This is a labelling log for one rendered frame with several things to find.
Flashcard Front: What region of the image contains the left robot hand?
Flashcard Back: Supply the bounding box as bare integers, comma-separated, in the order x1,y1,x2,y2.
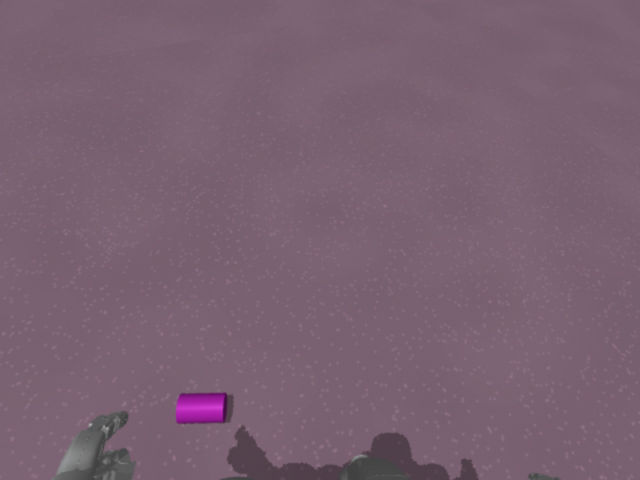
56,411,136,480

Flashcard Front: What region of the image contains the can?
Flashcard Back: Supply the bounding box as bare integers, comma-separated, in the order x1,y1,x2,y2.
176,393,227,424

